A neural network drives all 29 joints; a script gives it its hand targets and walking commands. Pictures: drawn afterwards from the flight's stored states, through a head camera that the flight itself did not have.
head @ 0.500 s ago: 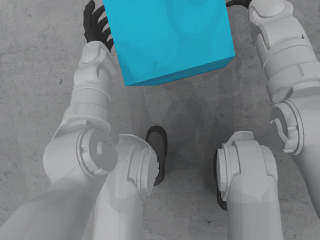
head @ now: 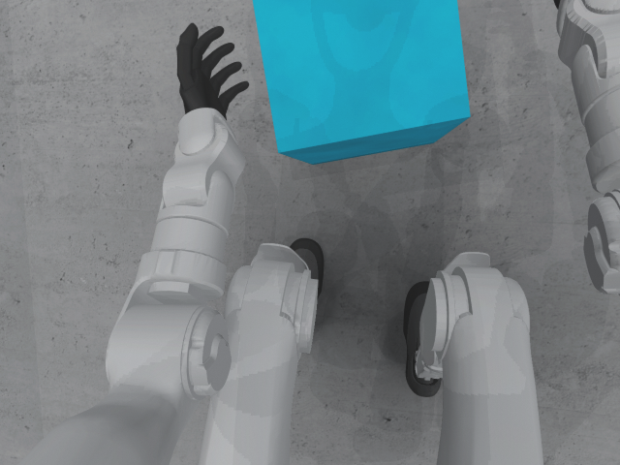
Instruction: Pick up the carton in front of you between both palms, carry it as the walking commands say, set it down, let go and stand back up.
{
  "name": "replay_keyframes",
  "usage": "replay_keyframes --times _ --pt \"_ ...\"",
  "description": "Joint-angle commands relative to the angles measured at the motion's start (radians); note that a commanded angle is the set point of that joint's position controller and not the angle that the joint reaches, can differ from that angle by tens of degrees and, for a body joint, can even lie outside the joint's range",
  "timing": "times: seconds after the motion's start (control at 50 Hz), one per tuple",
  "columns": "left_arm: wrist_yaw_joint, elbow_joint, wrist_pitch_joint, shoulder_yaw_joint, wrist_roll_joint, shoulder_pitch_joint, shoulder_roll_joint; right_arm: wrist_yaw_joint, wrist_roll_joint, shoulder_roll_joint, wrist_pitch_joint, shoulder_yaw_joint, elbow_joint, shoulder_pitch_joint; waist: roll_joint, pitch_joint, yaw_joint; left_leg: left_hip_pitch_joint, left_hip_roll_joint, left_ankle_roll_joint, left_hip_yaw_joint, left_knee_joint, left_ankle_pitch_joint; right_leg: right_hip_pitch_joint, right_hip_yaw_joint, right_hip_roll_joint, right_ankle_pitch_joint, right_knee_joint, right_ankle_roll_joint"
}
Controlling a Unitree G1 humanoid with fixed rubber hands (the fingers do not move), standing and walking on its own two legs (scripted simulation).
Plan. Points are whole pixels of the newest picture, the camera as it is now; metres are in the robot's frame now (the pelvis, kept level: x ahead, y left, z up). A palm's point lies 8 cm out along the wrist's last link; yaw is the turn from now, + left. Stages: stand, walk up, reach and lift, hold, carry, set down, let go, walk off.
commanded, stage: set down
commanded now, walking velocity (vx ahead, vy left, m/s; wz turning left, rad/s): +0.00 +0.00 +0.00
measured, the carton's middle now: (360, 75) +0.55 +0.00 -0.29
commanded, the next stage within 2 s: let go in 0.76 s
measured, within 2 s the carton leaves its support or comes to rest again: neither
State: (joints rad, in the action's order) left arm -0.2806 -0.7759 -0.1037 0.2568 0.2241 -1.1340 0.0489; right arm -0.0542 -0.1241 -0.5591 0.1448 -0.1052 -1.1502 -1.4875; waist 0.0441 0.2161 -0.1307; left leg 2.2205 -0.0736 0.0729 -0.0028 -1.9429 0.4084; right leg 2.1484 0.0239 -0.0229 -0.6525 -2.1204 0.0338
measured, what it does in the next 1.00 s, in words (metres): rises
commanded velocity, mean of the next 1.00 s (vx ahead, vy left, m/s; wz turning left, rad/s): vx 0.00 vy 0.00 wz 0.00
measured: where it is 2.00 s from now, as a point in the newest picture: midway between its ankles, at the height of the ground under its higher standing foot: (360, 333)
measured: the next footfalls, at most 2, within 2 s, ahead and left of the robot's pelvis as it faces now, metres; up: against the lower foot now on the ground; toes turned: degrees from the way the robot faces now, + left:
none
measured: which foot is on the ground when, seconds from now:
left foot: down 0.00-1.00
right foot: down 0.00-1.00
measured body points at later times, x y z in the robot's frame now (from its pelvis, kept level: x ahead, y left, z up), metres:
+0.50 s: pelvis +0.02 +0.00 +0.13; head +0.35 -0.03 +0.44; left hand +0.49 +0.17 +0.01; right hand +0.59 -0.21 +0.01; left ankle +0.16 +0.12 -0.38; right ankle +0.08 -0.11 -0.38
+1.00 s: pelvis +0.06 -0.01 +0.26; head +0.34 -0.04 +0.61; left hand +0.46 +0.17 +0.14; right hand +0.55 -0.23 +0.14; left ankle +0.16 +0.12 -0.38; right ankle +0.08 -0.11 -0.38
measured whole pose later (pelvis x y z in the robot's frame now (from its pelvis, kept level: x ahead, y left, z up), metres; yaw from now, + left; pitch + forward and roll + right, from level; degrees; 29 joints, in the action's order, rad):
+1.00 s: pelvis +0.06 -0.01 +0.26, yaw -5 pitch +42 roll +1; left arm -0.12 -0.45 -0.13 0.31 -0.09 -0.58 -0.07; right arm -0.10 0.14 -0.34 0.13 0.24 -0.89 -0.96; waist -0.01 -0.09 -0.12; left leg 1.46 0.00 0.04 -0.03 -0.96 0.24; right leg 1.42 0.04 -0.06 -0.38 -1.07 0.02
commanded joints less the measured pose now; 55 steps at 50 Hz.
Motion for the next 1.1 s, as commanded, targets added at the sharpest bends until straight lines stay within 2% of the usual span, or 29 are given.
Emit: replay_keyframes --times 0.0,0.1,0.28,0.38,0.5,0.72,0.76,0.86,0.96,1.02,1.08 --pt "-0.020 0.181 -0.012 0.040 -0.076 -0.136 0.077 -0.018 0.015 -0.126 -0.005 0.072 0.072 -0.250 -0.176 -1.122 -0.011 -0.698 -0.003 0.007 0.112 0.120 -0.191 -0.483 0.034 0.016 0.218 0.345 0.004" --pt "-0.018 0.252 -0.035 0.030 -0.104 -0.097 0.022 -0.052 0.024 -0.129 -0.012 0.096 0.077 -0.220 -0.156 -1.125 -0.021 -0.818 -0.004 0.009 0.095 0.208 -0.237 -0.453 0.012 -0.004 0.229 0.417 0.007" --pt "-0.013 0.343 -0.082 0.039 -0.121 0.005 -0.035 -0.090 0.085 -0.142 0.011 0.150 0.180 -0.197 -0.238 -1.246 -0.016 -0.932 -0.019 0.009 0.083 0.371 -0.299 -0.608 -0.017 -0.027 0.305 0.568 -0.008" --pt "-0.007 0.397 -0.094 0.056 -0.146 0.057 -0.043 -0.101 0.113 -0.131 0.027 0.180 0.223 -0.157 -0.261 -1.285 -0.014 -0.965 -0.024 0.009 0.091 0.463 -0.327 -0.740 -0.018 -0.033 0.378 0.656 -0.020" --pt "0.011 0.422 -0.095 0.069 -0.176 0.107 -0.059 -0.109 0.131 -0.100 0.031 0.204 0.235 -0.101 -0.253 -1.266 -0.019 -0.997 -0.021 0.010 0.095 0.573 -0.353 -0.865 -0.008 -0.037 0.449 0.764 -0.027" --pt "0.057 0.401 -0.083 0.113 -0.233 0.195 -0.091 -0.120 0.188 -0.036 0.019 0.252 0.211 -0.010 -0.238 -1.175 -0.035 -1.085 -0.004 0.015 0.091 0.792 -0.397 -1.051 0.013 -0.041 0.529 0.981 -0.028" --pt "0.068 0.394 -0.075 0.116 -0.245 0.212 -0.098 -0.119 0.208 -0.025 0.013 0.273 0.201 0.015 -0.230 -1.152 -0.023 -1.100 -0.002 0.017 0.088 0.826 -0.406 -1.077 0.017 -0.040 0.549 1.018 -0.027" --pt "0.111 0.398 -0.044 0.103 -0.285 0.354 -0.092 -0.093 0.257 0.035 -0.006 0.328 0.239 0.179 -0.221 -1.216 -0.003 -1.196 -0.002 0.011 0.085 0.898 -0.497 -1.216 0.021 -0.041 0.718 1.097 -0.037" --pt "0.184 0.432 0.006 0.051 -0.324 0.575 -0.032 -0.019 0.270 0.153 -0.037 0.367 0.389 0.434 -0.219 -1.278 0.013 -1.256 -0.004 -0.011 0.084 0.980 -0.538 -1.434 0.046 -0.030 0.926 1.168 -0.060" --pt "0.239 0.447 0.026 0.008 -0.327 0.663 0.028 0.038 0.256 0.213 -0.054 0.371 0.489 0.567 -0.194 -1.216 0.018 -1.329 0.005 -0.029 0.074 1.032 -0.503 -1.487 0.056 -0.024 0.907 1.230 -0.068" --pt "0.288 0.446 0.033 -0.039 -0.311 0.752 0.084 0.075 0.232 0.241 -0.069 0.353 0.568 0.691 -0.157 -1.101 0.018 -1.460 0.019 -0.044 0.058 1.079 -0.459 -1.447 0.043 -0.025 0.762 1.306 -0.071"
